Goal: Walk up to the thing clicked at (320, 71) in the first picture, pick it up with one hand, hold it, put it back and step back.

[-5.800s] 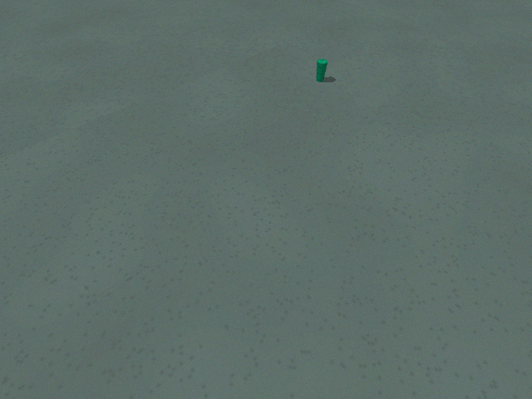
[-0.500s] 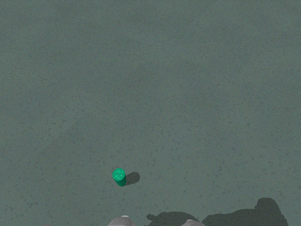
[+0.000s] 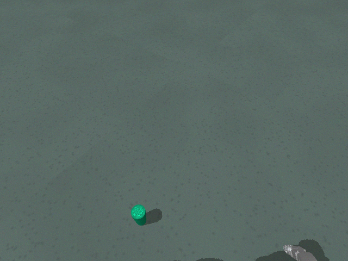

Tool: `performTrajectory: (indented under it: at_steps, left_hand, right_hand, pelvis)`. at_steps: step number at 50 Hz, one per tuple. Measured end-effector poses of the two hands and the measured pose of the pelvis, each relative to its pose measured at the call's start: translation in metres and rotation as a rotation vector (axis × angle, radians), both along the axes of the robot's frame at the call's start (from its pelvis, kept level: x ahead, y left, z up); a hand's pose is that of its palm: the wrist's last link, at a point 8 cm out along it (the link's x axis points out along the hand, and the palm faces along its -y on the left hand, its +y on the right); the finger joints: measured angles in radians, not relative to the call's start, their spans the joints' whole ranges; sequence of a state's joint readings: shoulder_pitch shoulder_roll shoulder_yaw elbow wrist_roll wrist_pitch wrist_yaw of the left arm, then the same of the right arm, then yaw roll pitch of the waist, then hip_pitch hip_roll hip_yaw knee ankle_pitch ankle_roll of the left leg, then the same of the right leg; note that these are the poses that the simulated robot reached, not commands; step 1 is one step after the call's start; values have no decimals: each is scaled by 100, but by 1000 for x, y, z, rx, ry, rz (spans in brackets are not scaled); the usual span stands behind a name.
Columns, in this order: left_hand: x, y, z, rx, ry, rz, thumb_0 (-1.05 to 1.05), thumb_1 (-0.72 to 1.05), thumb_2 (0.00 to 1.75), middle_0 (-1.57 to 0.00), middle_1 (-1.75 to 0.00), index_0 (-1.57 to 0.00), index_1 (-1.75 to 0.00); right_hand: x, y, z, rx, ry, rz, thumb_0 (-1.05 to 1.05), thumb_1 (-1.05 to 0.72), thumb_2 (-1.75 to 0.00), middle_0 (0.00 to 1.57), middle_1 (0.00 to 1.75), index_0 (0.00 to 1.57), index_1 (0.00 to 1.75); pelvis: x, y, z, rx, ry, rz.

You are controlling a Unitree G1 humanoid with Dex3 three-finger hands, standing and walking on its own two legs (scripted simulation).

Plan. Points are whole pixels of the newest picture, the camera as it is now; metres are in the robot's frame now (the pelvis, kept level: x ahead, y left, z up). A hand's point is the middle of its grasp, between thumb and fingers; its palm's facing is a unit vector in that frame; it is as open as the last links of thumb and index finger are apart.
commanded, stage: walk up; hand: left
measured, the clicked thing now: (139, 216) +0.44 +0.22 -0.70
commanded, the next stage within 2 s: stand in 0.74 s
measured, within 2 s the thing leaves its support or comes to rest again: neither
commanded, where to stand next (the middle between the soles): +0.08 -0.01 m, yaw -1 degrees
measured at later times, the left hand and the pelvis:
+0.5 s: hand out of the picture +0.09 +0.25 -0.15, palm faces -0.02 -0.95 -0.32, open 7.4 cm; pelvis +0.01 +0.00 +0.01, yaw +0 degrees
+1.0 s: hand out of the picture +0.09 +0.25 -0.15, palm faces -0.02 -0.94 -0.33, open 7.4 cm; pelvis +0.02 +0.00 +0.01, yaw +0 degrees
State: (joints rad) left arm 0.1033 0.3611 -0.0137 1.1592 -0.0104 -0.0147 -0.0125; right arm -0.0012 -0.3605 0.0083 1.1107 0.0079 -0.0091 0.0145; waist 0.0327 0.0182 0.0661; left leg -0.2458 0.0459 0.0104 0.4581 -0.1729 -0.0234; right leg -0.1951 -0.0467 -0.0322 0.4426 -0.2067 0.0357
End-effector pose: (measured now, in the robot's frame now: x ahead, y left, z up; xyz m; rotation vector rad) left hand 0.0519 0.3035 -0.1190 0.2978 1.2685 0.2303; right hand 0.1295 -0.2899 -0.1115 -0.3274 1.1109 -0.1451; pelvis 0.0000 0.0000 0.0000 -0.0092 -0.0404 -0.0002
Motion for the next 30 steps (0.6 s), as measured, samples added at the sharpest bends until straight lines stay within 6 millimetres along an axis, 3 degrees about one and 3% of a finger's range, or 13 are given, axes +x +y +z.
performTrajectory:
  at_steps: [11,19,30]
  left_hand:
    - [26,-4,7,-11,-34,-23,0,91,90,-20,-30,-20,-30]
    - [35,-6,5,-22,-29,-41,0,91,90,-20,-30,-20,-30]
    - [32,-7,3,-26,-9,-28,0,91,90,-20,-30,-20,-30]
  right_hand:
    - [-32,-7,-1,-6,79,-52,0,-90,-90,21,30,21,30]
    - [-57,-9,-2,-14,131,-88,1,-90,-90,21,30,21,30]
    - [-58,-8,-3,-12,143,-90,1,-90,-90,21,30,21,30]
  pelvis:
    - [4,1,6,4,1,-7]
    - [6,2,7,5,7,-9]
    - [10,2,7,6,12,-5]
